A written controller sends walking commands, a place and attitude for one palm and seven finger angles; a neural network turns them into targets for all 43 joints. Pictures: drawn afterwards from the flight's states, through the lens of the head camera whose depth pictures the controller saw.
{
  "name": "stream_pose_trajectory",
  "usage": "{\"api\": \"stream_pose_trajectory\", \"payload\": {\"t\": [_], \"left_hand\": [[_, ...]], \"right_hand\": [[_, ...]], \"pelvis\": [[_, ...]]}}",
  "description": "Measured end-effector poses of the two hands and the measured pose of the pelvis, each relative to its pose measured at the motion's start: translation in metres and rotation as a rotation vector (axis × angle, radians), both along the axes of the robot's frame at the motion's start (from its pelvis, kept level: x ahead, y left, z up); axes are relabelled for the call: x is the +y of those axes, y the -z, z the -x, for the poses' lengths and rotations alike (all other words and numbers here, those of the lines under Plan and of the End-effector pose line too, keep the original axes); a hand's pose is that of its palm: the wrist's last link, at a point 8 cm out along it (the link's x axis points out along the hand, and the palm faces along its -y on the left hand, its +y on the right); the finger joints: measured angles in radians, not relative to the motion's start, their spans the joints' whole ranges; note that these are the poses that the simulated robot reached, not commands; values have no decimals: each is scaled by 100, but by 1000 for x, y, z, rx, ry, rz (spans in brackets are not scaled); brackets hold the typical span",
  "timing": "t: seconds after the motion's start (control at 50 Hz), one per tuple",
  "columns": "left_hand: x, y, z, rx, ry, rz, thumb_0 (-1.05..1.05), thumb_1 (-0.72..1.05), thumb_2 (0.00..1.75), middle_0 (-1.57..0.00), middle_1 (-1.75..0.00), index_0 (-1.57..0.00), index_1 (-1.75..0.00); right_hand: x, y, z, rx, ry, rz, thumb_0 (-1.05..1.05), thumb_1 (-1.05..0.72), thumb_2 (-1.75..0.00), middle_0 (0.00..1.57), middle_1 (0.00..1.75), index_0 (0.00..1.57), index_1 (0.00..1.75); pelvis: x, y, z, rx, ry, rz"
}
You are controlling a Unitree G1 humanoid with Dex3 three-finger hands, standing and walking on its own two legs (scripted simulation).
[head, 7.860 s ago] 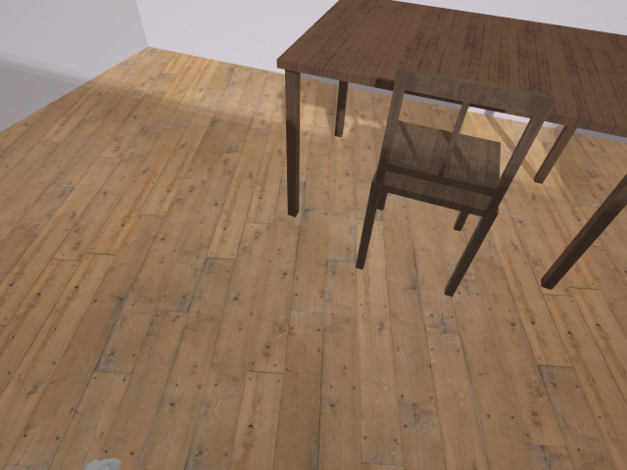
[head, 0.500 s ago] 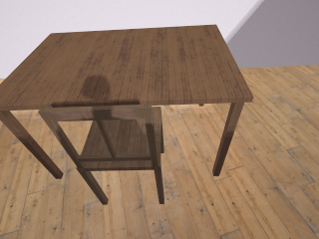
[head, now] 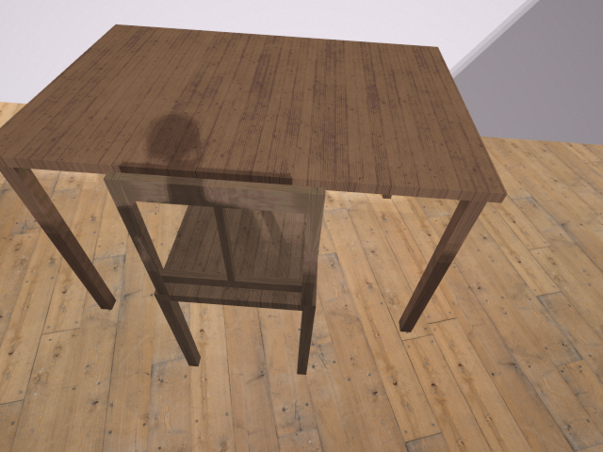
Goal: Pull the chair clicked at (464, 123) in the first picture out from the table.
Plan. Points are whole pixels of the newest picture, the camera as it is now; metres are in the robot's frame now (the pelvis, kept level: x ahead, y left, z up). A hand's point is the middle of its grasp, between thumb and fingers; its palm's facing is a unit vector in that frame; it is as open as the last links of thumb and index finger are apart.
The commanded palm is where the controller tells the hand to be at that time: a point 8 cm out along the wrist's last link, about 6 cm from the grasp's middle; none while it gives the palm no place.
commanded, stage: come to a stop and stand still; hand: left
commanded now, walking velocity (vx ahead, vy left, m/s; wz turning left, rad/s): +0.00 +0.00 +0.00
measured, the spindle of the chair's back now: (226, 244) +0.51 +0.20 -0.11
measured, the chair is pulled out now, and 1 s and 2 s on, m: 0.00 0.00 0.00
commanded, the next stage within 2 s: look again from close up in 0.22 s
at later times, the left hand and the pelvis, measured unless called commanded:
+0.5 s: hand out of the picture +0.00 +0.18 -0.18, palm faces -0.01 -0.98 -0.21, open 7.4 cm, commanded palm none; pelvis -0.01 +0.01 -0.01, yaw -1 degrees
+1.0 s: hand out of the picture -0.03 +0.16 -0.18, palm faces +0.02 -0.98 -0.18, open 7.4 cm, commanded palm none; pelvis -0.03 +0.00 +0.00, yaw +0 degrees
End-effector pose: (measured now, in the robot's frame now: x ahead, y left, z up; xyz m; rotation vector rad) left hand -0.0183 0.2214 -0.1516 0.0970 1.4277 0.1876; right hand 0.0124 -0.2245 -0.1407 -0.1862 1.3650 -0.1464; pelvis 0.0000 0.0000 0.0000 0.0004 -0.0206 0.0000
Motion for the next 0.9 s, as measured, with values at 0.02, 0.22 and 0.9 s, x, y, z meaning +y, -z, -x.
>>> {"api": "stream_pose_trajectory", "payload": {"t": [0.02,0.22,0.9], "left_hand": [[-1,0,0,4,4,5,0,91,90,-20,-30,-20,-30],[-2,1,-5,14,30,22,0,91,90,-20,-30,-20,-30],[-2,-3,6,-78,76,-13,0,91,90,-20,-30,-20,-30]], "right_hand": [[1,0,0,-4,3,1,2,-94,-90,20,30,20,30],[13,0,12,15,33,-12,2,-92,-90,20,30,20,30],[4,6,44,-20,38,-42,1,-91,-90,20,30,20,30]], "pelvis": [[1,0,0,-1,2,0],[8,-1,-4,-10,11,0],[-1,3,26,-30,10,-4]]}}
